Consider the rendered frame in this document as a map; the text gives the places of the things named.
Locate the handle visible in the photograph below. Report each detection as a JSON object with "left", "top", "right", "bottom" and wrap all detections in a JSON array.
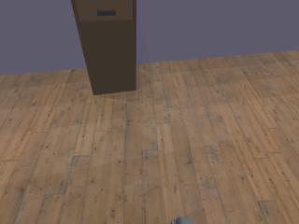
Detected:
[{"left": 96, "top": 8, "right": 116, "bottom": 16}]

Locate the cabinet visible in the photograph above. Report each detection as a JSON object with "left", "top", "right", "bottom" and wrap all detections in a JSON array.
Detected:
[{"left": 70, "top": 0, "right": 136, "bottom": 95}]

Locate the drawer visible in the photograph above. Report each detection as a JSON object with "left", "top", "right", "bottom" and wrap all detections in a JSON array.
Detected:
[{"left": 75, "top": 0, "right": 134, "bottom": 21}]

